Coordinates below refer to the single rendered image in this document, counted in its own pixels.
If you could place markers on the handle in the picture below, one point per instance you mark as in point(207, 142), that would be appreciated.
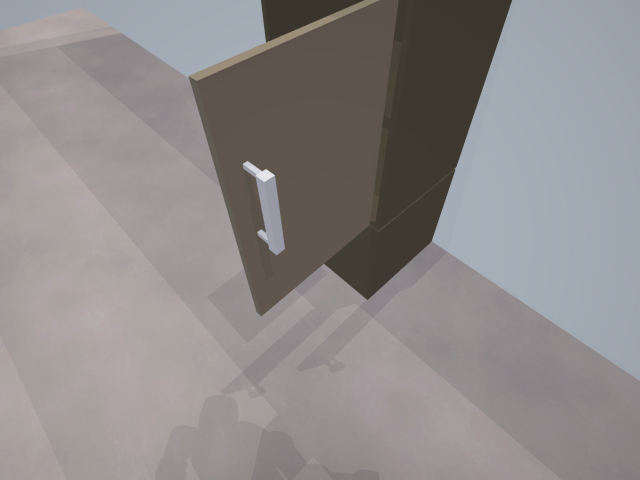
point(267, 189)

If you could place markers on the cupboard door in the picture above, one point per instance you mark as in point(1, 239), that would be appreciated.
point(307, 106)

